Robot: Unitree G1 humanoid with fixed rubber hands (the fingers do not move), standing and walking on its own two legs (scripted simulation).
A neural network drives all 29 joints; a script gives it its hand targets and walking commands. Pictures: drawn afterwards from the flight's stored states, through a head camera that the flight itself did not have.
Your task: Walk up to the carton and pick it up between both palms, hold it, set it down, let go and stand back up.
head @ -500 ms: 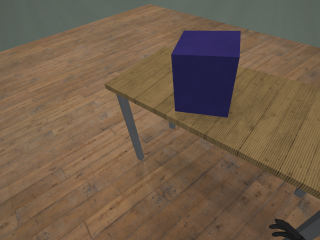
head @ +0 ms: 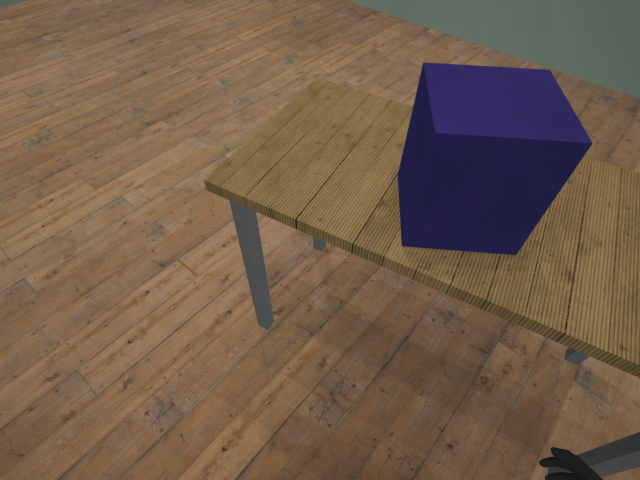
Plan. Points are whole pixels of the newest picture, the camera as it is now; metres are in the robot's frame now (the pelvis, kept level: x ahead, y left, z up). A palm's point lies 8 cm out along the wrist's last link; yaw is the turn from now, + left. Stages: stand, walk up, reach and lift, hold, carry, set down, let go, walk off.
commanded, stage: walk up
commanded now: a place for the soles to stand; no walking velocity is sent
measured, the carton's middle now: (471, 163) +0.60 -0.28 +0.03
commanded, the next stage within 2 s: none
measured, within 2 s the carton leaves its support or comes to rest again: neither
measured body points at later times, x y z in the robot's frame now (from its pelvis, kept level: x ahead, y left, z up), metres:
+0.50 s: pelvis +0.06 +0.19 -0.02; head +0.11 +0.23 +0.42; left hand +0.20 +0.49 -0.17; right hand +0.09 -0.15 -0.10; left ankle +0.08 +0.27 -0.76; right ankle +0.02 +0.01 -0.66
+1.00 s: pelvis +0.02 +0.12 -0.05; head +0.05 +0.12 +0.40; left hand +0.20 +0.41 -0.16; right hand +0.01 -0.22 -0.13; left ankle +0.08 +0.26 -0.75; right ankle +0.00 -0.02 -0.76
